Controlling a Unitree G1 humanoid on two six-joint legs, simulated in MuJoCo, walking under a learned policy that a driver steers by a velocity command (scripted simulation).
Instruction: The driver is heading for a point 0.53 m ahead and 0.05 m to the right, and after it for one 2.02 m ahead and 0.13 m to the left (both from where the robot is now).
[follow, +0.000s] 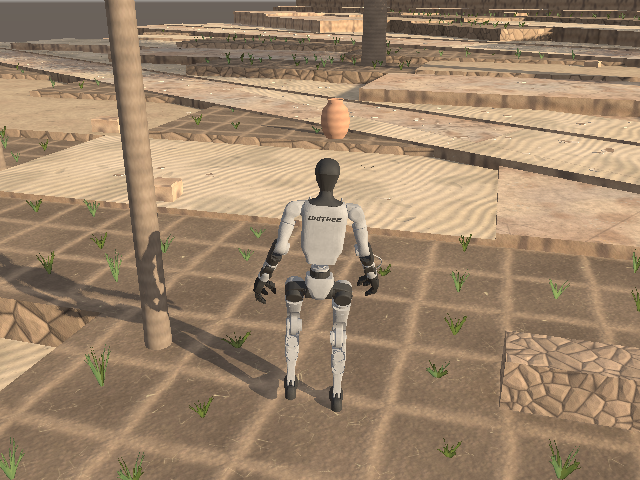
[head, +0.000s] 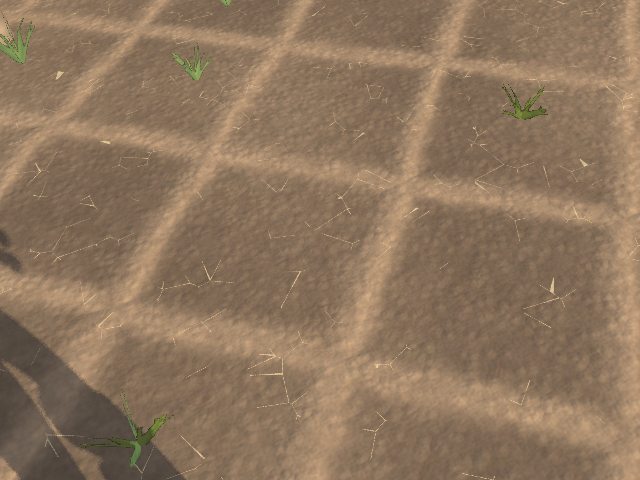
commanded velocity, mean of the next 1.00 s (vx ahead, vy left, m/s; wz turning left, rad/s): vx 0.34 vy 0.00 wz -0.26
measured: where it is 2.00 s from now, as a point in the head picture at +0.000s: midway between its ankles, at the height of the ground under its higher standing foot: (430, 479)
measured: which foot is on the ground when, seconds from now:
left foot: up 0.00-0.40, down 0.42-0.88, up 0.90-1.00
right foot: down 0.00-0.42, up 0.44-0.84, down 0.86-1.00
